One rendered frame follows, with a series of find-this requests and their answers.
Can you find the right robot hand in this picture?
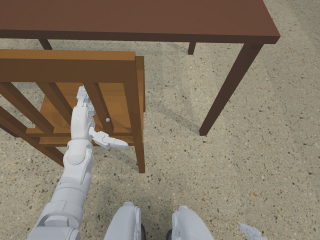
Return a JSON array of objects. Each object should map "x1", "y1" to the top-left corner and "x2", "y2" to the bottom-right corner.
[{"x1": 239, "y1": 223, "x2": 268, "y2": 240}]

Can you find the robot left upper arm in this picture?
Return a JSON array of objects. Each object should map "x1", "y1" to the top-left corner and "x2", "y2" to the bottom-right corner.
[{"x1": 28, "y1": 226, "x2": 81, "y2": 240}]

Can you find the right robot thigh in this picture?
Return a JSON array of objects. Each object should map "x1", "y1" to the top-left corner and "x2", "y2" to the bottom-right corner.
[{"x1": 172, "y1": 209, "x2": 215, "y2": 240}]

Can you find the chair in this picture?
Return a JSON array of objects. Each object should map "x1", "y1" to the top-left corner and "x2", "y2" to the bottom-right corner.
[{"x1": 0, "y1": 49, "x2": 146, "y2": 174}]

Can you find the right robot shin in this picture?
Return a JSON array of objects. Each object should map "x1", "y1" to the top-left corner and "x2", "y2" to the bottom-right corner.
[{"x1": 171, "y1": 206, "x2": 188, "y2": 240}]

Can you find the left robot hand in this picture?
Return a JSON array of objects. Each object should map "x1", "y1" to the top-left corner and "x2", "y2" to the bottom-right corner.
[{"x1": 70, "y1": 85, "x2": 129, "y2": 149}]

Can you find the table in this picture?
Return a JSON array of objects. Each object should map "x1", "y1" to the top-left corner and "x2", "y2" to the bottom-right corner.
[{"x1": 0, "y1": 0, "x2": 281, "y2": 138}]

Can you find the left robot forearm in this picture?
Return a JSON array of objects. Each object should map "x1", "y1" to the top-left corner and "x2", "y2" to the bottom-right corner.
[{"x1": 26, "y1": 138, "x2": 95, "y2": 240}]

